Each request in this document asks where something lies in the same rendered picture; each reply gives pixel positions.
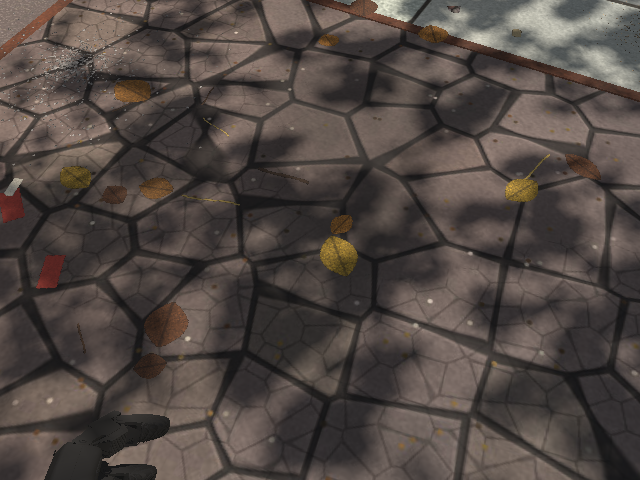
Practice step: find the left robot hand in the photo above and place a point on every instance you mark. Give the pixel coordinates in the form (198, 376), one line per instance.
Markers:
(81, 459)

